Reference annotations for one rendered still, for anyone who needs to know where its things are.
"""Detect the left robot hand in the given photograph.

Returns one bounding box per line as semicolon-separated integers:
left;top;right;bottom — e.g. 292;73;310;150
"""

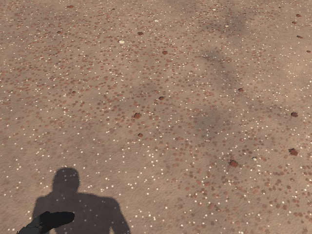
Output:
17;211;75;234

